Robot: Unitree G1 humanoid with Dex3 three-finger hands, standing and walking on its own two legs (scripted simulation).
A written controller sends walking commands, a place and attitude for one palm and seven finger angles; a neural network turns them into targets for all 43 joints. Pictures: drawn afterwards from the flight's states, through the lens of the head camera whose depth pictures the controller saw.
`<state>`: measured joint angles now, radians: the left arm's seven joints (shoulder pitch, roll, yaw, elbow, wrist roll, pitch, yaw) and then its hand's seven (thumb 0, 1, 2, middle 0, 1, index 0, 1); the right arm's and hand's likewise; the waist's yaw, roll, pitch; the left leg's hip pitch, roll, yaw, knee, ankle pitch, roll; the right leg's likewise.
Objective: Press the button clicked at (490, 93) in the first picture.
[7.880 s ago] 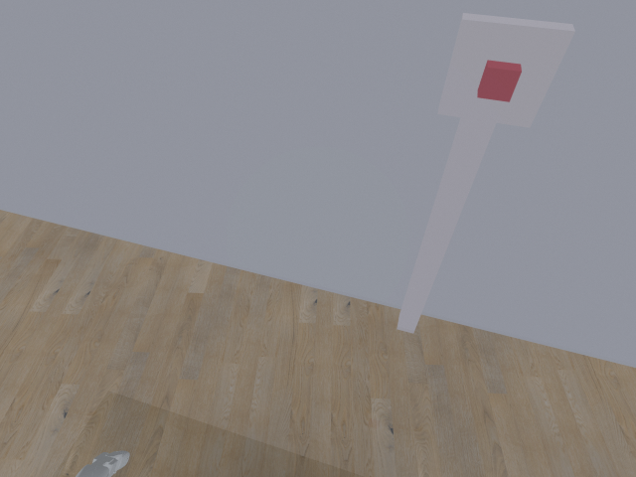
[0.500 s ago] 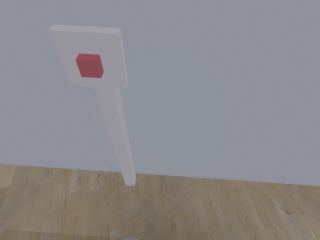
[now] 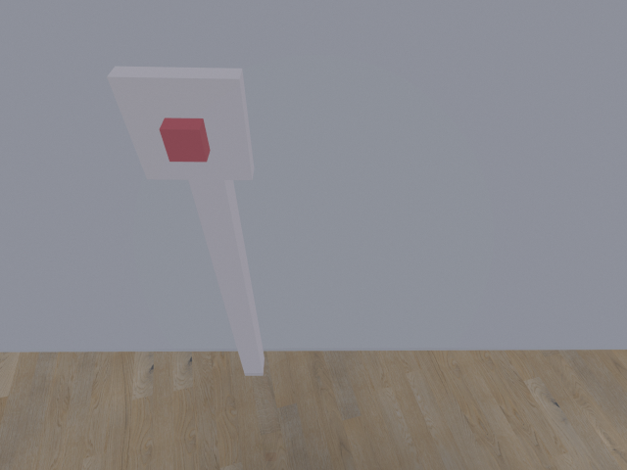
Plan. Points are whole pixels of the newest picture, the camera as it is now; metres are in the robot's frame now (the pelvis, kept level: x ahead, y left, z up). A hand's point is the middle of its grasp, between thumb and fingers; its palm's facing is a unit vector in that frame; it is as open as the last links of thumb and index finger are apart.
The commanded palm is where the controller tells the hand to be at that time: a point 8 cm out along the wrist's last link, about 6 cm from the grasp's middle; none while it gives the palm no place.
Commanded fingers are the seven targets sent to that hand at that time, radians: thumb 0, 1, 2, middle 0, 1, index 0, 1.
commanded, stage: come to a stop and stand still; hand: left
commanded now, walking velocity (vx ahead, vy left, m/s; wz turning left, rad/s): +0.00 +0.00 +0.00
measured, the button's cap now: (186, 138) +0.49 +0.21 +0.17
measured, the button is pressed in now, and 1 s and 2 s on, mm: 0 0 0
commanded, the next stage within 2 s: look again from close up in 0.16 s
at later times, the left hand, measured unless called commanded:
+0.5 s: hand out of the picture +0.01 +0.16 -0.17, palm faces +0.02 -0.98 -0.19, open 7.4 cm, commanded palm none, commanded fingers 0.00 0.90 0.90 -0.20 -0.30 -0.20 -0.30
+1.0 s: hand (181, 466) +0.15 +0.18 -0.09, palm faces +0.25 -0.94 -0.24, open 7.1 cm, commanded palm +0.13 +0.21 -0.05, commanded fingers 0.00 0.90 0.90 -0.42 -0.54 -0.42 -0.54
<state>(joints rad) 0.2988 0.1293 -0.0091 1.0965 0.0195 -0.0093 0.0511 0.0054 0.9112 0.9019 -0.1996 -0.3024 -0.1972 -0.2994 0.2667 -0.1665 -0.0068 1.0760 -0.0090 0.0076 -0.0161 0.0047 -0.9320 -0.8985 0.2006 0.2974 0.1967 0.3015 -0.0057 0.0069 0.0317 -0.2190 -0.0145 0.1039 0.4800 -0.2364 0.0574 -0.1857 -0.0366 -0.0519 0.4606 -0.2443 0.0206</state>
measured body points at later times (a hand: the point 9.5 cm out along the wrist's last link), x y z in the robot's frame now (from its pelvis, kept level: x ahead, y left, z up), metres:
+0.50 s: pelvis +0.01 +0.00 +0.00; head +0.02 -0.01 +0.45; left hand +0.01 +0.21 -0.16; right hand +0.01 -0.22 -0.16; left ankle +0.02 +0.07 -0.74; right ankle +0.00 -0.13 -0.74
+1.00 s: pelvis +0.03 -0.02 -0.01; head +0.04 -0.03 +0.44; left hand +0.13 +0.23 -0.07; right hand +0.09 -0.26 -0.14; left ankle +0.02 +0.07 -0.74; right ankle +0.00 -0.13 -0.74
